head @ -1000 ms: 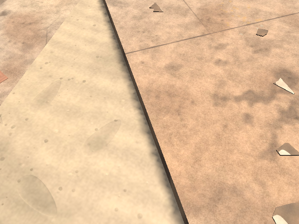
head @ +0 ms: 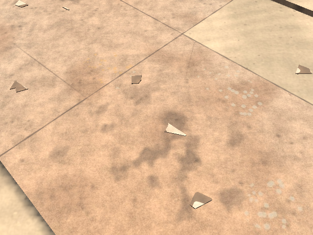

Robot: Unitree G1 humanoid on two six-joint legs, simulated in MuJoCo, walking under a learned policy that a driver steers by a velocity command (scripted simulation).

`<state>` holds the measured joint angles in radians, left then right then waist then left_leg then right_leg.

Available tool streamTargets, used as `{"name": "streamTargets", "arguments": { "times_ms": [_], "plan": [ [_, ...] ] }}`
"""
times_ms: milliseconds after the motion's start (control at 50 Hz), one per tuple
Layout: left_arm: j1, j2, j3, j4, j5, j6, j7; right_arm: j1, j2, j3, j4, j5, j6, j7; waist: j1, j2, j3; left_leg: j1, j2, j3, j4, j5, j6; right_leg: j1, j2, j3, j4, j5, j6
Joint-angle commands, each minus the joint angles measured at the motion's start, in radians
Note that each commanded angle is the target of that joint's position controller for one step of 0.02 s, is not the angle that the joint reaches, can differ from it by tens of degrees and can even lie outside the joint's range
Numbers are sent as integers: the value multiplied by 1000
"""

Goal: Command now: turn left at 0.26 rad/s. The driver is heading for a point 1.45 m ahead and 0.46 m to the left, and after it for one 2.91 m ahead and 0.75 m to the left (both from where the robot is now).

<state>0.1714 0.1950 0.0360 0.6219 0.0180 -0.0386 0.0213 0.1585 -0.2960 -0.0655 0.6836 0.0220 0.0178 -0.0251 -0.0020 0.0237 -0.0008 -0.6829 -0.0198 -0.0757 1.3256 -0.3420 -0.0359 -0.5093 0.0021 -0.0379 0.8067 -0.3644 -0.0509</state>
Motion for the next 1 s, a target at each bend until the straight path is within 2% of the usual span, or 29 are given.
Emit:
{"name": "streamTargets", "arguments": {
  "times_ms": [20, 80, 160, 240, 260, 300, 340, 360, 380, 400, 420, 440, 460, 480, 500, 520, 540, 560, 600, 620, 660, 720, 740, 780, 840, 880, 900, 940, 1000],
  "plan": [
    [6, 132, 41, -72, 7, -18, 44, -22, -85, -24, -75, -5, -6, -8, 21, -141, -116, -127, 5, -20, 65, 81, -24, 221, -299, 277, -312, 324, -197],
    [13, 122, 38, -68, -7, 3, 66, -36, -76, -19, -106, -9, 13, -11, 25, -158, -91, -195, 44, -3, 18, 110, -63, 271, -315, 217, -362, 258, -188],
    [10, 138, 46, -57, -9, 10, 85, -46, -54, -12, -138, -21, 27, -5, 24, -159, -69, -233, 93, 4, -29, 163, -85, 309, -372, 157, -358, 287, -186],
    [-18, 166, 65, -57, -19, 20, 86, -81, -21, -2, -167, -22, 33, 20, 33, -150, -76, -139, 142, 40, -257, 242, -68, 299, -379, 43, -299, 221, -133],
    [-24, 176, 71, -58, -20, 26, 83, -89, -13, 0, -169, -16, 34, 29, 39, -146, -79, -70, 139, 67, -335, 271, -58, 267, -376, 2, -276, 182, -115],
    [-25, 197, 84, -51, -29, 38, 71, -90, -21, -8, -163, 12, 38, 49, 51, -145, -70, 92, 111, 137, -510, 302, -42, 196, -358, -79, -233, 78, -80],
    [-33, 205, 92, -53, -34, 35, 61, -78, -55, -31, -159, 25, 47, 73, 54, -143, -64, 191, 115, 140, -596, 361, -11, 175, -418, -78, -141, 57, -51],
    [-43, 195, 92, -50, -35, 33, 55, -60, -60, -42, -152, 35, 51, 83, 42, -130, -59, 230, 110, 152, -688, 369, 15, 177, -425, -90, -97, 70, -24],
    [-54, 174, 87, -34, -47, 34, 44, 8, -60, -54, -128, 36, 54, 83, 6, -102, -70, 337, 101, 172, -812, 433, 46, 172, -415, -117, 7, 102, 7],
    [-48, 139, 75, -5, -62, 28, 27, 126, -78, -75, -75, 25, 52, 75, -47, -42, -110, 506, 61, 204, -946, 537, 81, 155, -357, -172, 173, 152, 36],
    [-35, 97, 62, 21, -58, 23, 14, 234, -124, -97, -27, 2, 33, 58, -102, 65, -95, 638, 35, 176, -1022, 615, 120, 51, -261, -211, 432, -15, 66],
    [-26, 46, 61, -3, -13, 23, 18, 256, -270, -124, -24, -28, 0, 56, -52, 263, -24, 799, 170, -32, -784, 1282, 157, -343, -149, -178, 914, -515, 128],
    [46, 41, 45, -37, -10, 5, 20, 251, -333, -114, -78, -55, -31, 77, -18, 265, -237, 923, 366, -301, -691, 1707, 332, -517, -106, -48, 1232, -552, 184],
    [-44, 112, 52, -76, -35, -11, 29, 214, -338, -121, -101, -50, -31, 90, -78, 175, -374, 965, 419, -436, -811, 1454, 446, -573, -64, 43, 1336, -415, 193],
    [-115, 110, 41, -110, -31, -24, 42, 165, -316, -113, -90, -30, -17, 74, -63, 160, -355, 927, 400, -446, -861, 1097, 437, -635, -78, 82, 1299, -301, 173],
    [-148, 105, 33, -107, -19, -18, 57, 84, -229, -83, -107, -14, 5, 49, -46, 98, -307, 842, 361, -426, -875, 813, 390, -624, -96, 109, 1237, -220, 160],
    [-163, 107, 33, -105, -15, -3, 65, 40, -168, -56, -126, -15, 16, 30, -34, 92, -258, 739, 347, -422, -892, 711, 362, -576, -89, 113, 1213, -180, 146],
    [-156, 118, 38, -117, -10, 11, 67, 9, -153, -44, -140, -21, 21, 16, -7, 95, -227, 666, 326, -420, -911, 616, 339, -546, -73, 109, 1187, -155, 132],
    [-120, 119, 37, -114, -2, 30, 73, -17, -150, -35, -153, -30, 20, 1, 12, 81, -192, 578, 294, -370, -928, 565, 305, -520, -49, 87, 1174, -121, 112],
    [-108, 101, 27, -108, -1, 38, 76, 2, -141, -26, -146, -32, 19, -7, 3, 55, -191, 570, 291, -336, -917, 616, 294, -524, -41, 78, 1210, -112, 110],
    [-74, 79, 11, -97, -11, 49, 79, 37, -97, 3, -117, -34, 17, -17, 1, 32, -173, 548, 275, -264, -908, 671, 283, -518, -36, 74, 1230, -106, 116],
    [-27, 36, -6, -73, -33, 64, 79, 105, -12, 42, -47, -42, 17, -15, -12, 45, -117, 499, 237, -168, -928, 549, 273, -480, -6, 127, 1191, -124, 129],
    [-33, 39, -2, -81, -44, 66, 81, 114, -13, 42, -36, -43, 14, -14, -21, 66, -77, 482, 236, -147, -947, 490, 280, -478, 16, 157, 1155, -136, 133],
    [-95, 55, 3, -127, -43, 66, 82, 110, -58, 26, -37, -45, 15, -24, -40, 85, -26, 528, 281, -170, -980, 445, 306, -556, 30, 167, 1155, -149, 150],
    [-102, 53, 3, -154, -43, 67, 72, 129, -77, 10, -39, -41, 21, -40, -53, 72, -32, 670, 350, -194, -984, 514, 330, -669, 20, 173, 1191, -197, 173],
    [-102, 37, -4, -172, -38, 67, 62, 127, -77, 4, -38, -35, 22, -49, -49, 78, -52, 714, 359, -160, -985, 545, 316, -676, -12, 158, 1151, -208, 177],
    [-85, 28, -12, -183, -32, 61, 50, 134, -86, -5, -34, -27, 17, -48, -44, 91, -90, 737, 347, -149, -1009, 308, 291, -683, -59, 122, 1087, -185, 171],
    [-100, 10, -21, -198, -36, 52, 30, 153, -119, -27, -21, -11, 2, -43, -56, 137, -98, 725, 342, -166, -1087, -107, 248, -672, -112, 72, 968, -146, 142],
    [-146, 9, -28, -235, -39, 39, 16, 135, -159, -47, 0, 3, -23, -35, -47, 143, -49, 609, 374, -129, -1183, -272, 222, -550, -153, 46, 763, -195, 82]
  ]
}}
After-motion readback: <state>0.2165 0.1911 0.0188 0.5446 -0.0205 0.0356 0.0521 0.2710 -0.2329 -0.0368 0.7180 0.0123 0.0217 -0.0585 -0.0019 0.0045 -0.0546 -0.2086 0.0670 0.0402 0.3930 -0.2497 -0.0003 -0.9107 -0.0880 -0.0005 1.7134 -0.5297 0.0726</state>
